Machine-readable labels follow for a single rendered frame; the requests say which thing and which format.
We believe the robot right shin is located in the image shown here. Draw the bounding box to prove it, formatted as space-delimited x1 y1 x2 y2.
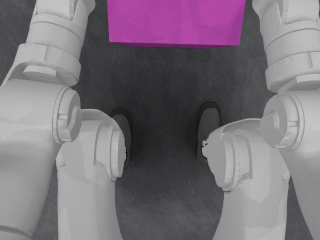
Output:
202 118 291 183

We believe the left robot foot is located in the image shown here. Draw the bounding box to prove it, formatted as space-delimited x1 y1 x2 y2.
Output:
109 107 133 171

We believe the robot right forearm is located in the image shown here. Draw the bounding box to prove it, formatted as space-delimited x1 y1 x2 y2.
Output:
252 0 320 93

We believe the right robot upper arm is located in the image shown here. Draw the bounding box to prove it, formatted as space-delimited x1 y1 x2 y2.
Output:
260 90 320 240

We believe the left robot upper arm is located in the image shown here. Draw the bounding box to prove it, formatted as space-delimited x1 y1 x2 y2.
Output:
0 78 83 240

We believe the carton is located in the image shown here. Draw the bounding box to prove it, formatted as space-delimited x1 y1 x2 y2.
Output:
107 0 246 49

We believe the robot left forearm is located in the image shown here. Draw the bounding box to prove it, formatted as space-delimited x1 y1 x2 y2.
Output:
0 0 96 90

